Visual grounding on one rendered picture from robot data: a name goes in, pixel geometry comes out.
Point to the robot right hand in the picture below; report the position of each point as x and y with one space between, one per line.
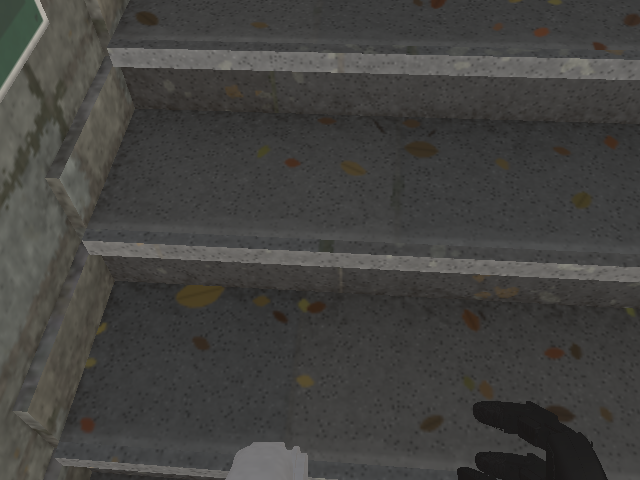
569 455

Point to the robot left thigh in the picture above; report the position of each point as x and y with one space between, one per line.
269 461

